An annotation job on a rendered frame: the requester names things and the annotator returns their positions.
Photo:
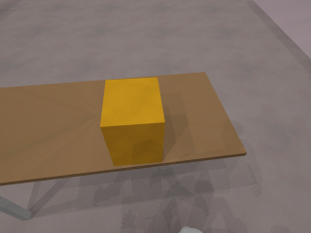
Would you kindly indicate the table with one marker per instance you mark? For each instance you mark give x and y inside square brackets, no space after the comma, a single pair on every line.
[52,131]

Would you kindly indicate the carton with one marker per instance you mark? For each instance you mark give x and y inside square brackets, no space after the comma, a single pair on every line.
[132,121]

